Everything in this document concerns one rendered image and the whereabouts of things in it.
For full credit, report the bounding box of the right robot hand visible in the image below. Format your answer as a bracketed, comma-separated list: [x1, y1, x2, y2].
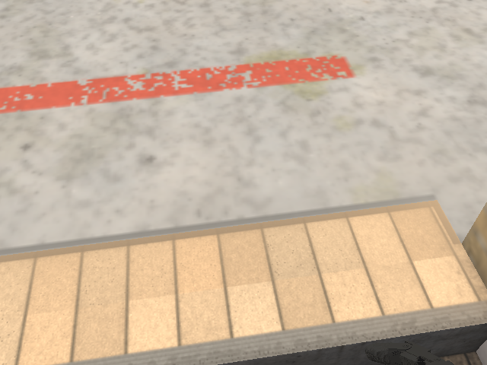
[365, 341, 454, 365]

